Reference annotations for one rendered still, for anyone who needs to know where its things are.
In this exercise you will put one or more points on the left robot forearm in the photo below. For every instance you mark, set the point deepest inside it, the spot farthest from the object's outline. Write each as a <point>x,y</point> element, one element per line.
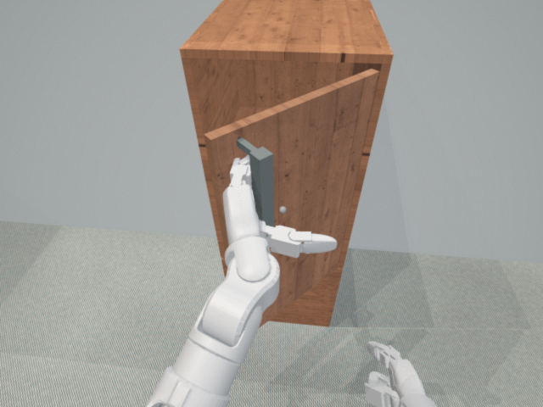
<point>221,336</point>

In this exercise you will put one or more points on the cupboard door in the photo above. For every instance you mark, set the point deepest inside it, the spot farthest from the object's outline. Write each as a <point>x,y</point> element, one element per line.
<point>317,141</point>

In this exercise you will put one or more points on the handle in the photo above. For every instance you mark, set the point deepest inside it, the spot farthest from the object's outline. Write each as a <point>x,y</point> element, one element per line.
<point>261,167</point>

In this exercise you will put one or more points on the robot left hand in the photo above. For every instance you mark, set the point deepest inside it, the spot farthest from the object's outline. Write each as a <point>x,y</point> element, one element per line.
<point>243,221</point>

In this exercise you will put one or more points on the robot right hand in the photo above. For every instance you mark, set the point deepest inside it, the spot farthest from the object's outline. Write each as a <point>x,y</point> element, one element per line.
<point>383,391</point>

